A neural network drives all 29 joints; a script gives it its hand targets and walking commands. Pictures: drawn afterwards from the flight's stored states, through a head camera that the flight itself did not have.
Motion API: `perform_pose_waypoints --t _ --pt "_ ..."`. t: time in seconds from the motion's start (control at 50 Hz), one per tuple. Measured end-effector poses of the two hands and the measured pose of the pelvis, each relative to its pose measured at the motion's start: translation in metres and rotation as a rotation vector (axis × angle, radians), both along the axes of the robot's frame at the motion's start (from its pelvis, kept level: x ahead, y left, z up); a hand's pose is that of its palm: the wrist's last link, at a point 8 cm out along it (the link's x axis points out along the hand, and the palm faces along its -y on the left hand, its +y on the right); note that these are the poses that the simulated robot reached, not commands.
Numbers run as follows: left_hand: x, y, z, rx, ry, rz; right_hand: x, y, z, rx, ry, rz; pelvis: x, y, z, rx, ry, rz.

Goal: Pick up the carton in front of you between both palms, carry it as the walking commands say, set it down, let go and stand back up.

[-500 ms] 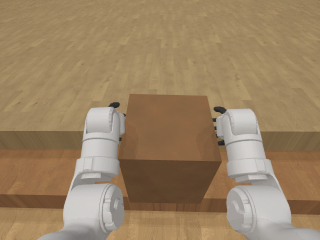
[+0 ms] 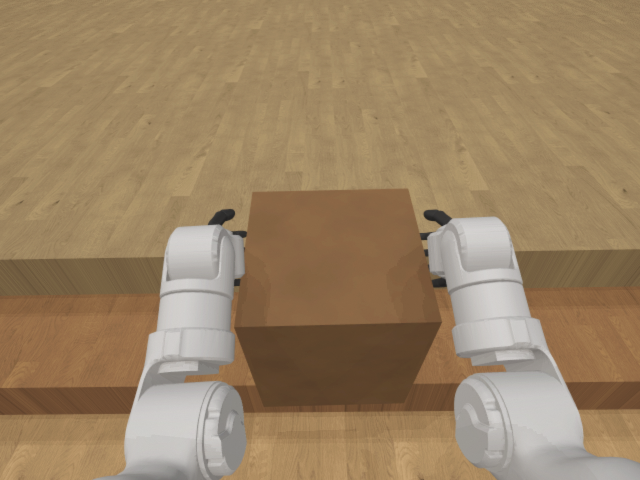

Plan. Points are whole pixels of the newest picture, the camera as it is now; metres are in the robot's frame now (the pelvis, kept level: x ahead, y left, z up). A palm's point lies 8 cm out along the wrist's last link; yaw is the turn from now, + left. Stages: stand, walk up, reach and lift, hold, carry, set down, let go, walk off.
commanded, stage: carry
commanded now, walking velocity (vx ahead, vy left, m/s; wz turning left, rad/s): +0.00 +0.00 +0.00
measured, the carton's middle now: (332, 303) +0.37 +0.01 +0.04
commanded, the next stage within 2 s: none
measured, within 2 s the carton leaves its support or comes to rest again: neither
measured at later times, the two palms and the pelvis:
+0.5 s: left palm (212, 266) +0.35 +0.15 +0.14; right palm (449, 266) +0.34 -0.13 +0.14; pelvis -0.02 +0.01 +0.00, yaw +0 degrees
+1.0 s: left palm (211, 265) +0.35 +0.15 +0.14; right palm (446, 264) +0.35 -0.13 +0.13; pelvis -0.01 +0.01 +0.00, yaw +0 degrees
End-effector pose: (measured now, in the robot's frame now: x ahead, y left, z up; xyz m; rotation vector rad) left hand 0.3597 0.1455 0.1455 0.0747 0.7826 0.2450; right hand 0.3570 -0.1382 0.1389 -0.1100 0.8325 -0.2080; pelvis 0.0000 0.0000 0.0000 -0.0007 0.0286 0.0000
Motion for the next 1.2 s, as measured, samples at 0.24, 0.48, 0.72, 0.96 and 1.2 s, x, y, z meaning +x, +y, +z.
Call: perform_pose_waypoints --t 0.24,0.48,0.72,0.96,1.2 --pt "-0.009 0.004 0.0 0.005 -0.002 -0.003 -0.011 0.004 -0.003 0.002 -0.002 0.0 -0.01 0.005 -0.001 -0.002 -0.012 0.002" --pt "-0.014 0.003 -0.002 0.003 0.002 -0.007 -0.017 0.003 -0.004 0.006 0.001 -0.012 -0.016 0.007 -0.002 0.002 -0.01 0.003" --pt "-0.013 0.005 -0.004 0.003 0.006 -0.002 -0.015 0.005 -0.005 0.005 0.004 -0.009 -0.016 0.007 -0.003 0.0 -0.002 0.005" --pt "-0.01 0.006 -0.005 0.002 0.006 0.004 -0.011 0.006 -0.006 0.005 0.004 -0.006 -0.014 0.007 -0.003 0.001 0.0 0.005" --pt "-0.008 0.004 -0.005 0.002 0.004 0.005 -0.008 0.004 -0.006 0.004 0.002 -0.005 -0.012 0.005 -0.002 0.003 -0.002 0.005"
